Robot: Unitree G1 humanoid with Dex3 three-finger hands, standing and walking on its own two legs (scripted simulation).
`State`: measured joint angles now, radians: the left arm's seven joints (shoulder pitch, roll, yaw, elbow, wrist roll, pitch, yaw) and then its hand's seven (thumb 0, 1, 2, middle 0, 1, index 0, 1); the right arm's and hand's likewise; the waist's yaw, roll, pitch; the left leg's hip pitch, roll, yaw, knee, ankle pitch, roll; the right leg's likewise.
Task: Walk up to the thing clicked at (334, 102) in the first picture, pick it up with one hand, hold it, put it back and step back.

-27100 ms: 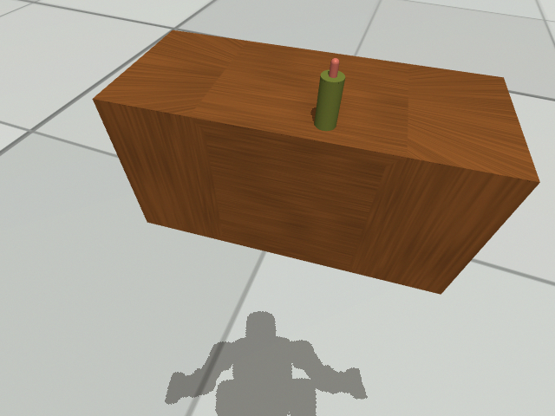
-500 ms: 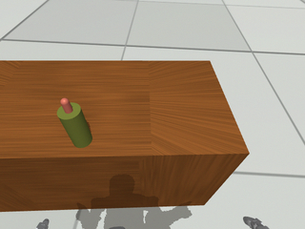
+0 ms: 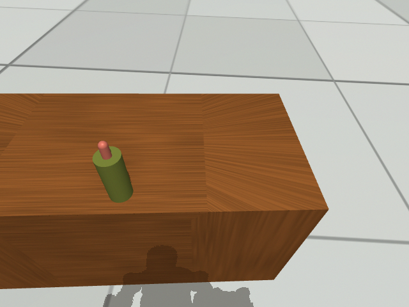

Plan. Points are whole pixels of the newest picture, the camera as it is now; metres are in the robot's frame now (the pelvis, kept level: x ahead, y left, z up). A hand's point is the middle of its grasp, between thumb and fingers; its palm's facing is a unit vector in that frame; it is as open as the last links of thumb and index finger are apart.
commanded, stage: stand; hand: left
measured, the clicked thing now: (112, 170) +0.44 +0.23 -0.02
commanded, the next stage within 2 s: step back in 2.00 s
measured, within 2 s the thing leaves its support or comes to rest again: neither
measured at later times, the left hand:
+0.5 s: hand out of the picture +0.06 +0.24 -0.16, palm faces -0.05 -0.94 -0.34, open 7.4 cm
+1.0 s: hand out of the picture +0.10 +0.25 -0.15, palm faces -0.04 -0.94 -0.34, open 7.4 cm
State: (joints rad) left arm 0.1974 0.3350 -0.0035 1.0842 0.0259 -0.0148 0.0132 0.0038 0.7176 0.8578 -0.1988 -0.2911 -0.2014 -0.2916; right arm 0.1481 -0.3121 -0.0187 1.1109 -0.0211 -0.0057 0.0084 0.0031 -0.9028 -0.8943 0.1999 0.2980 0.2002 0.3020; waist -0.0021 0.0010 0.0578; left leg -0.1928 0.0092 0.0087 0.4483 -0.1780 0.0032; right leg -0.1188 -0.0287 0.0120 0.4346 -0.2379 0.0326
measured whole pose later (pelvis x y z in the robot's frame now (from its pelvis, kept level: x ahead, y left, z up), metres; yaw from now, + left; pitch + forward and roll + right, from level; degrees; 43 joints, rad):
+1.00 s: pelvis +0.02 +0.00 +0.01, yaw -1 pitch -3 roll +0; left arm 0.12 0.34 0.00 1.15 0.02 -0.01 0.01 0.01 0.90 0.90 -0.20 -0.30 -0.20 -0.30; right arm 0.10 -0.35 -0.01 1.17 -0.01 -0.01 0.01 0.00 -0.90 -0.89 0.20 0.30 0.20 0.30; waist -0.01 0.00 0.06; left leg -0.13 0.01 0.02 0.34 -0.16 0.00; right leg -0.06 -0.03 0.03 0.33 -0.21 0.03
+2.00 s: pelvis +0.03 -0.01 +0.01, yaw -1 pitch -3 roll +0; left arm 0.13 0.35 0.00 1.12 0.02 -0.01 0.00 0.01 0.90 0.90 -0.20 -0.30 -0.20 -0.30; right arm 0.11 -0.35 -0.01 1.15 -0.01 -0.01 0.01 0.00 -0.90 -0.89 0.20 0.30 0.20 0.30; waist -0.01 0.00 0.06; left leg -0.12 0.02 0.02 0.33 -0.16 -0.01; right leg -0.06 -0.02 0.02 0.31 -0.21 0.02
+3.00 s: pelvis -0.18 +0.01 -0.01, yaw +1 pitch -1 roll -2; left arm 0.18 0.41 0.10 0.87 0.02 0.06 0.03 0.01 0.90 0.90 -0.20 -0.30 -0.20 -0.30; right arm 0.10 -0.36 -0.04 0.88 -0.03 0.04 0.00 0.00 -0.90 -0.89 0.20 0.30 0.20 0.30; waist 0.02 -0.04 0.17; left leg -0.31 0.01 0.03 0.56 -0.22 0.05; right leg -0.42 0.10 0.15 1.19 -0.47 0.03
